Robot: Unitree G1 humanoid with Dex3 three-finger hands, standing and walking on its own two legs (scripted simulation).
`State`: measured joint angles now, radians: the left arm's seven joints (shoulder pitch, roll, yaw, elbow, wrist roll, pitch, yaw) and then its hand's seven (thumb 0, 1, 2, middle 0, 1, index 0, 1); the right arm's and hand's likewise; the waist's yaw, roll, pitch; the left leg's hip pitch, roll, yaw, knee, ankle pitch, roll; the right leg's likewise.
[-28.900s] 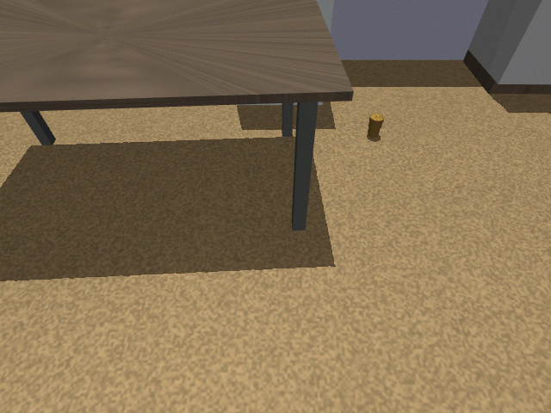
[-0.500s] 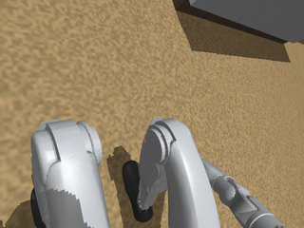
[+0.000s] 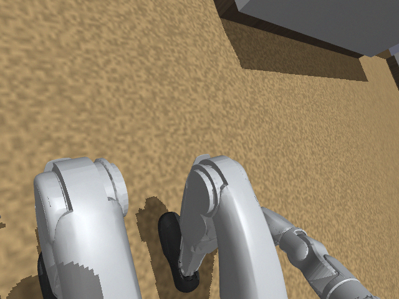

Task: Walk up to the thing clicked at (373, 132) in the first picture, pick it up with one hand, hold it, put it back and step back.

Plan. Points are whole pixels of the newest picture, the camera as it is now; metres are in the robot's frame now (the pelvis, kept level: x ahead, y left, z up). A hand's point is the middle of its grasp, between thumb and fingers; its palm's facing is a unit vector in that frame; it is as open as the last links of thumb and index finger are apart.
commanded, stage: close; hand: left
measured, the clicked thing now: out of the picture +0.35 +0.35 -0.20
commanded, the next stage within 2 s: settle in 0.50 s
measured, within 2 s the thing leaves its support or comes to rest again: leaves its support in 0.72 s
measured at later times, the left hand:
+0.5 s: hand out of the picture +0.33 +0.34 -0.19, palm faces +0.48 -0.88 -0.02, open 11.0 cm
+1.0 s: hand out of the picture +0.33 +0.36 -0.14, palm faces +0.51 -0.86 -0.02, open 10.5 cm
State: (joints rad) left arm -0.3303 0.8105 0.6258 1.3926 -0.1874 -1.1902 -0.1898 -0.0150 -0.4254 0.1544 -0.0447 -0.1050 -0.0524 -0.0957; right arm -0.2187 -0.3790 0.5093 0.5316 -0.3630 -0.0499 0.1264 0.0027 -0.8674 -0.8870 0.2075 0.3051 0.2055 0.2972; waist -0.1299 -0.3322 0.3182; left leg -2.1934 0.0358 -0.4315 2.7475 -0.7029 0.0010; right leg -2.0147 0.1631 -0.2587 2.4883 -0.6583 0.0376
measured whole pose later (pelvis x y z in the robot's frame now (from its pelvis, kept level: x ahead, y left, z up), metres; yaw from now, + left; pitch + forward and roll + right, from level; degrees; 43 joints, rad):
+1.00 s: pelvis +0.01 -0.01 +0.01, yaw +1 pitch +10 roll -17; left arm -0.34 0.71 0.60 1.09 -0.19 -1.02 -0.09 -0.04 -0.36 0.92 -0.67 -0.96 -0.67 -1.01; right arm -0.14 -0.36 0.42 0.55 -0.31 0.01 0.14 0.00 -0.88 -0.89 0.21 0.31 0.21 0.30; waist -0.12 -0.26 0.25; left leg -2.22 0.04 -0.39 2.69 -0.70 -0.01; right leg -2.04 0.13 -0.24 2.46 -0.67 0.04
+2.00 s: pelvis +0.03 -0.03 +0.09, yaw +10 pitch +29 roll -6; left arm -0.32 0.40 0.52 0.67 -0.24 -0.61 -0.23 -0.05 -0.40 0.98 -0.68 -0.97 -0.70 -1.00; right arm -0.01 -0.29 0.04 0.66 -0.07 0.02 0.06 0.01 -0.88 -0.89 0.20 0.30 0.20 0.30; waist -0.02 -0.05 -0.07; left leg -2.19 0.06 -0.17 2.36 -0.69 -0.05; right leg -2.10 0.04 -0.09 2.31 -0.72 0.01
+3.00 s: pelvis +0.03 -0.03 +0.15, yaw +13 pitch +31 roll -5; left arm -0.32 0.34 0.48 0.59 -0.23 -0.54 -0.22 -0.05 -0.41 0.99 -0.68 -0.98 -0.70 -1.01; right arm 0.06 -0.27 0.00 0.66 -0.03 -0.01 0.03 0.01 -0.91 -0.89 0.20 0.30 0.20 0.30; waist -0.02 -0.01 -0.15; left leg -2.05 0.05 -0.12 2.16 -0.66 -0.04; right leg -1.97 0.02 -0.06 2.14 -0.71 0.01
